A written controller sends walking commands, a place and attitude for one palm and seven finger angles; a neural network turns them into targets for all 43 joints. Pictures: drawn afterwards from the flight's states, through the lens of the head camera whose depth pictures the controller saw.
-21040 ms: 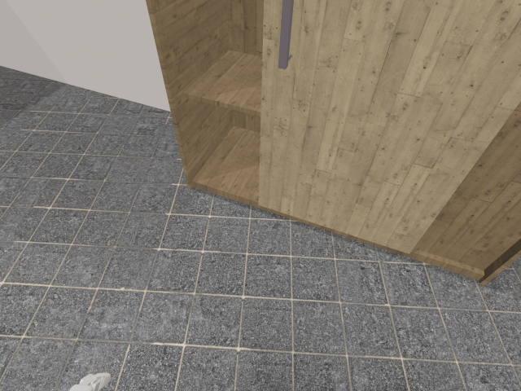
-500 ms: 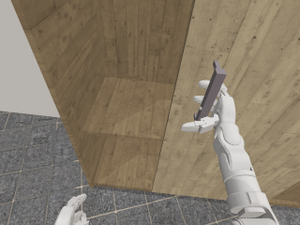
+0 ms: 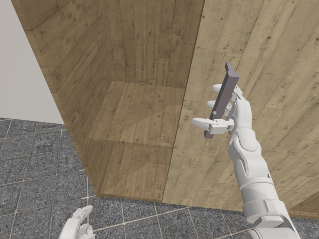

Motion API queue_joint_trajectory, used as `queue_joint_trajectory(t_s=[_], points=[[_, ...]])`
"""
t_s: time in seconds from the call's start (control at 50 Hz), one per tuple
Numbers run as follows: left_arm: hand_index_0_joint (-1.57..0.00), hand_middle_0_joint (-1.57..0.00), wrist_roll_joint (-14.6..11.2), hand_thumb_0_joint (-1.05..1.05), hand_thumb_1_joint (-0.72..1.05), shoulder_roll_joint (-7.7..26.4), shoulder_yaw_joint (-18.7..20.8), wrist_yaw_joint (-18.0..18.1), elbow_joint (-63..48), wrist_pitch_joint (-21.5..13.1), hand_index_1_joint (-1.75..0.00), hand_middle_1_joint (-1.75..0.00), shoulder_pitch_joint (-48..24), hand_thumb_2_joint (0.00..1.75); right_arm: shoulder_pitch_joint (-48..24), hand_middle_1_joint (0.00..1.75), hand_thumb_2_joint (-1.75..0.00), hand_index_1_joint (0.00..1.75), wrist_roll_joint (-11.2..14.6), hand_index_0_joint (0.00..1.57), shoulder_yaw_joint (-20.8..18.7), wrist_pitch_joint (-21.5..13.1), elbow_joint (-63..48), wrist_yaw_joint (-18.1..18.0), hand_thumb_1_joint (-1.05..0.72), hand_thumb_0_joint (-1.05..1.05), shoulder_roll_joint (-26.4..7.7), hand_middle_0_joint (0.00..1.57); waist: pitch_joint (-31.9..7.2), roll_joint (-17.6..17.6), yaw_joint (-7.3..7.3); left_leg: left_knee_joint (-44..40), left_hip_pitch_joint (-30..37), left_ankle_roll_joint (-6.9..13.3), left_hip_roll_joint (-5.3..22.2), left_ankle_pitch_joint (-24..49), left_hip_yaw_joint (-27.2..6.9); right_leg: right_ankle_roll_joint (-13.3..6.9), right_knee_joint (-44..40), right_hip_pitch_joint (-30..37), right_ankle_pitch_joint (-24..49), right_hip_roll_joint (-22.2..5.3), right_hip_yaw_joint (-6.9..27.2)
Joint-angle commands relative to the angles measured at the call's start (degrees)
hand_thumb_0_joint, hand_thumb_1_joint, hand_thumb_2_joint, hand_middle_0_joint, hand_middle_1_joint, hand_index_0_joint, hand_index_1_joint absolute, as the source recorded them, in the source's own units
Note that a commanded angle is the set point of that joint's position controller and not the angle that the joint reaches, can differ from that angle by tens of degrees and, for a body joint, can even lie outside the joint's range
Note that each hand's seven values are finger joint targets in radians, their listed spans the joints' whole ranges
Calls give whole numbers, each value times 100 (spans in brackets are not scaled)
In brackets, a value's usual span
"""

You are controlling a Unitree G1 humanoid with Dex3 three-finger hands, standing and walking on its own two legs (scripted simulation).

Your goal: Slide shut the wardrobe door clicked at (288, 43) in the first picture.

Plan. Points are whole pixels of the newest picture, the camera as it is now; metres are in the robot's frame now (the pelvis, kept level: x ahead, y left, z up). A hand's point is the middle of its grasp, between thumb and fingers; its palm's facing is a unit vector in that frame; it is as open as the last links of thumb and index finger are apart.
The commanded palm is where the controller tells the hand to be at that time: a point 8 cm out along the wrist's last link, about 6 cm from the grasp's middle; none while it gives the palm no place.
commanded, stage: grip the handle and tug to test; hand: right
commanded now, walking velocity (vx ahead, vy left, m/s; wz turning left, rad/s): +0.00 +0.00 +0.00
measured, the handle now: (217, 103) +0.44 -0.12 +0.13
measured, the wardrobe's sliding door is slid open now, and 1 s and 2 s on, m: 0.38 0.38 0.38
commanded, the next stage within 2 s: tug the door sideways, standing still in 1.12 s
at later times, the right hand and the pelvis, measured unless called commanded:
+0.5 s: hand (213, 115) +0.39 -0.09 +0.14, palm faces +0.00 +1.00 +0.00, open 5.9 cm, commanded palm +0.36 -0.15 +0.14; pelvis +0.01 -0.01 +0.00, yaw +1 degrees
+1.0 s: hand (213, 116) +0.38 -0.09 +0.14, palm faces +0.00 +1.00 +0.00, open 5.9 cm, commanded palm +0.34 -0.16 +0.14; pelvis +0.02 +0.00 +0.00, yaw +2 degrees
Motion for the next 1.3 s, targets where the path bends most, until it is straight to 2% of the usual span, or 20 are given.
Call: queue_joint_trajectory(t_s=[0.0,0.06,0.12,0.14,0.16,0.18,0.22,0.24,0.28,0.44,0.52,0.66,0.7,0.82,0.9,0.98,1.04,1.1,1.2,1.28], points=[[-20,-20,-11,0,90,590,217,-3,-851,-311,-30,-30,-525,90,-2205,131,-62,131,-9,38,-129,-473,-1509,18,-25,0,-496,38,-1619,524,-32,-243,465,-337,343,1946,-427,-102,-114,636,1298,-49,282],[-20,-20,-22,0,90,620,237,-11,-822,-290,-30,-30,-488,90,-2081,133,-68,133,-20,40,-89,-391,-1501,6,-39,0,-479,40,-1440,572,-6,-284,301,-333,323,1818,-402,-98,-108,659,1273,-85,303],[-20,-20,-16,0,90,613,234,5,-829,-287,-30,-30,-526,90,-2189,135,-74,135,-18,41,-77,-327,-1683,-37,-53,0,-479,41,-1478,497,6,-295,276,-318,316,1700,-396,-90,-125,723,1243,-88,317],[-20,-20,-5,0,90,623,240,12,-804,-270,-30,-30,-512,90,-2218,135,-76,135,-27,42,-207,-335,-1755,-90,-57,0,-633,42,-1500,572,-26,-312,343,-298,313,1606,-381,-83,-145,700,1238,-102,341],[-20,-20,-2,0,90,594,233,3,-849,-287,-30,-30,-556,90,-2259,136,-78,136,-39,42,-58,-353,-1930,-103,-62,0,-470,42,-1533,444,-14,-274,304,-289,308,1643,-374,-83,-142,782,1299,-99,347],[-20,-20,6,0,90,585,241,1,-833,-295,-30,-30,-555,90,-2205,137,-80,137,-34,43,-137,-360,-1939,-134,-67,0,-519,43,-1589,373,-37,-259,305,-278,306,1676,-363,-69,-136,856,1380,-111,361],[-20,-20,6,0,90,586,236,3,-802,-288,-30,-30,-547,90,-2202,138,-84,138,-27,44,-117,-345,-1853,-150,-76,0,-495,44,-1514,559,-8,-267,274,-285,295,1679,-345,-63,-149,864,1402,-130,371],[-20,-20,24,0,90,602,237,0,-800,-264,-30,-30,-543,90,-2078,139,-86,139,-35,44,-172,-350,-1843,-164,-81,0,-558,44,-1528,584,-70,-278,377,-271,300,1645,-348,-60,-161,791,1390,-123,361],[-20,-20,19,0,90,573,238,-8,-833,-272,-30,-30,-586,90,-2015,140,-90,140,-26,45,-187,-364,-1919,-174,-90,0,-533,45,-1570,460,-75,-266,357,-275,302,1697,-365,-58,-147,871,1417,-124,347],[-20,-20,42,0,90,557,232,-47,-872,-220,-30,-30,-608,90,-1888,140,-90,140,-82,45,-49,-319,-2115,-216,-90,0,-424,45,-1551,434,-99,-238,376,-238,287,1803,-311,-12,-148,958,1698,-156,373],[-20,-20,46,0,90,564,231,-37,-908,-177,-30,-30,-625,90,-1862,140,-90,140,-68,45,-141,-253,-2148,-237,-90,0,-492,45,-1582,563,-93,-239,455,-257,283,1873,-328,-24,-177,917,1654,-149,356],[-20,-20,53,0,90,553,224,-26,-953,-94,-30,-30,-663,90,-1623,140,-90,140,-28,45,-363,-189,-2283,-190,-90,0,-702,45,-1678,493,-158,-244,694,-252,307,2207,-364,-27,-175,898,1850,-125,323],[-20,-20,44,0,90,534,219,-38,-977,-87,-30,-30,-686,90,-1622,140,-90,140,-10,45,-211,-157,-2298,-168,-90,0,-527,45,-1587,405,-137,-262,616,-259,303,2173,-358,-28,-173,906,1802,-115,308],[-20,-20,54,0,90,537,249,-106,-1129,-72,-30,-30,-735,90,-875,140,-90,140,-10,45,-215,-138,-2776,-118,-90,0,-536,45,-1793,392,-255,-181,851,-263,325,2629,-363,-19,-149,977,2157,-119,291],[-20,-20,49,0,90,550,247,-126,-1190,-13,-30,-30,-764,90,-530,140,-90,140,5,45,-192,-61,-2914,-69,-90,0,-526,45,-1644,566,-252,-191,903,-298,332,2810,-380,-44,-148,844,2092,-115,263],[-20,-20,59,0,90,558,246,-134,-1273,69,-30,-30,-798,90,-78,140,-90,140,27,45,-445,48,-3195,-40,-90,0,-756,45,-1771,562,-319,-134,1190,-342,397,3326,-425,-45,-135,733,2170,-88,224],[-20,-20,66,0,90,544,241,-157,-1378,131,-30,-30,-877,90,499,140,-90,140,45,45,-431,133,-3511,36,-90,0,-729,45,-1797,580,-369,-50,1378,-371,460,3873,-436,-31,-96,620,2304,-79,190],[-20,-20,67,0,90,518,234,-183,-1451,172,-30,-30,-894,90,683,140,-90,140,43,45,-306,214,-3926,51,-90,0,-622,45,-1838,357,-342,23,1346,-381,467,4166,-421,-30,-37,721,2483,-69,181],[-20,-20,80,0,90,528,253,-198,-1524,235,-30,-30,-912,90,1112,140,-90,140,38,45,-319,344,-4297,49,-90,0,-647,45,-1922,500,-323,121,1393,-420,499,4642,-424,-45,74,696,2616,-64,182],[-20,-20,84,0,90,535,261,-134,-1325,228,-30,-30,-899,90,-115,140,-90,140,-40,45,391,453,-4115,-43,-90,0,-111,45,-1630,425,-24,56,842,-390,444,3973,-367,-60,174,864,2483,-73,278]])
